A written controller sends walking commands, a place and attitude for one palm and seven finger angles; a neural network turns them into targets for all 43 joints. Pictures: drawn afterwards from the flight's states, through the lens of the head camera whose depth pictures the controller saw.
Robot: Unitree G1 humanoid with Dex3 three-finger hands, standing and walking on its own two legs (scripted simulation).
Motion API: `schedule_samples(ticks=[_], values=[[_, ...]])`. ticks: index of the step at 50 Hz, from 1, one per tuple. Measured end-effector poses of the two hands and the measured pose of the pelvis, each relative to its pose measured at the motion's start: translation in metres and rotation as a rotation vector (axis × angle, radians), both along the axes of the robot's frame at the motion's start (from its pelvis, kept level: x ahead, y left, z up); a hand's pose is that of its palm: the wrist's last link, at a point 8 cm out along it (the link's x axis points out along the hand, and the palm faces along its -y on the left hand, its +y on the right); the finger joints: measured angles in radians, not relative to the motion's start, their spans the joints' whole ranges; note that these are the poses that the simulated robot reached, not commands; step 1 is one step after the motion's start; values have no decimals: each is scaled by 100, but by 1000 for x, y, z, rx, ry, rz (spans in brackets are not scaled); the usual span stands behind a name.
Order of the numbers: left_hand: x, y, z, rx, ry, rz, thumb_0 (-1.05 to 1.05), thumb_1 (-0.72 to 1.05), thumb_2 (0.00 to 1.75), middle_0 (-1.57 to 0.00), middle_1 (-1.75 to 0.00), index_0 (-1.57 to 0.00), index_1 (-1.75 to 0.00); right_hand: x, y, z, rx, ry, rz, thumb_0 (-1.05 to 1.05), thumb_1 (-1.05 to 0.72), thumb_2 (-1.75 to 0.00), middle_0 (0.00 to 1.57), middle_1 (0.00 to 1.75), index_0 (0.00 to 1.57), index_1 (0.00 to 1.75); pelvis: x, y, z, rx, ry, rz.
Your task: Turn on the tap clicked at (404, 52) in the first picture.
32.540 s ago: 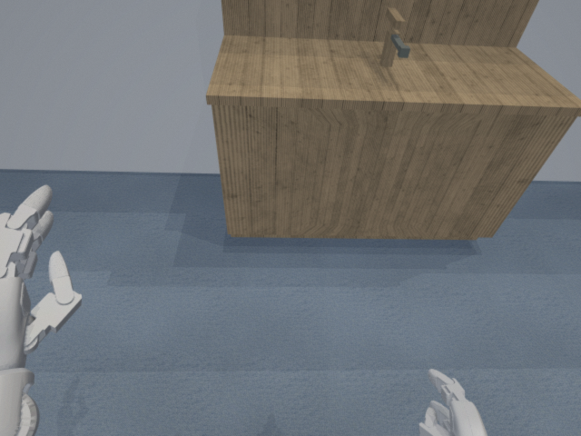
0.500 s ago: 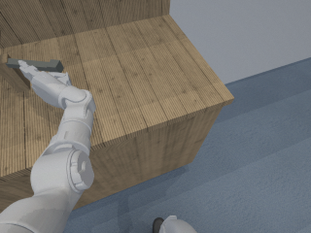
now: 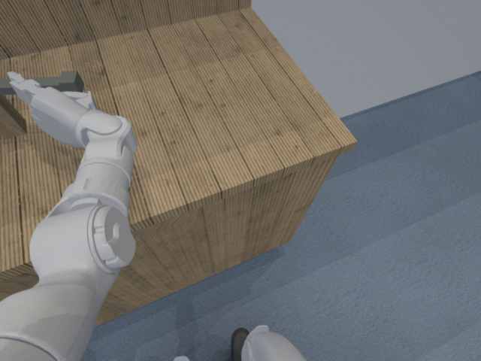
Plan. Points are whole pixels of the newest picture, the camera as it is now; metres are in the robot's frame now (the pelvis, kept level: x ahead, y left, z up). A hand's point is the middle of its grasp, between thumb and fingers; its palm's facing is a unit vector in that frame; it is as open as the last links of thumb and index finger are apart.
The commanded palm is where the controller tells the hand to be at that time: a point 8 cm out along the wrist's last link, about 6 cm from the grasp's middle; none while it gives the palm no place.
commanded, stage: push the lever round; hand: left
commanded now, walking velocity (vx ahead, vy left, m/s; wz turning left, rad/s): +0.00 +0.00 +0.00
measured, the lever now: (71, 83) +0.57 +0.21 +0.11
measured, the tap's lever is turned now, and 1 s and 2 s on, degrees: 73 83 83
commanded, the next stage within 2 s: lift the hand up off the lever in 0.08 s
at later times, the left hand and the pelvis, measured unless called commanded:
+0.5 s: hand (86, 87) +0.56 +0.19 +0.11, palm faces +0.80 -0.59 -0.12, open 7.8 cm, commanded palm +0.49 +0.21 +0.12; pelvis +0.01 +0.01 +0.00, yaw -1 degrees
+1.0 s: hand (80, 85) +0.54 +0.19 +0.13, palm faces +0.78 -0.61 -0.12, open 7.8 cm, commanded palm +0.48 +0.21 +0.14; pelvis +0.02 +0.02 +0.01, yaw +0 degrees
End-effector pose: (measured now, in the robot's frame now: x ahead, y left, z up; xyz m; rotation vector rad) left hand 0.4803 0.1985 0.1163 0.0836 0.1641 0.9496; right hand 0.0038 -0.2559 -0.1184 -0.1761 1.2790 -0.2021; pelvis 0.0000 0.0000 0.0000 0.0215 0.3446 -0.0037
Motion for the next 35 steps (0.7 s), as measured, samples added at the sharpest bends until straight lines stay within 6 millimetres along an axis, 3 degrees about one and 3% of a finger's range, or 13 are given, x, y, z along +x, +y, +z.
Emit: schedule_samples(ticks=[19,26,35], values=[[24,1,1,-7,5,-16,2,90,91,-15,-15,-15,-15,-30,9,5,22,91,-23,0,-91,-90,20,30,20,30,7,5,0,-10,36,-10],[21,8,4,-23,-6,-4,2,90,91,-15,-15,-15,-15,-22,14,8,34,76,-27,0,-91,-90,20,30,20,30,13,8,4,-13,19,-16],[13,14,14,-8,-13,-25,2,90,90,-15,-15,-15,-15,3,16,9,32,34,10,0,-91,-90,20,30,20,30,17,12,8,-18,-11,0]])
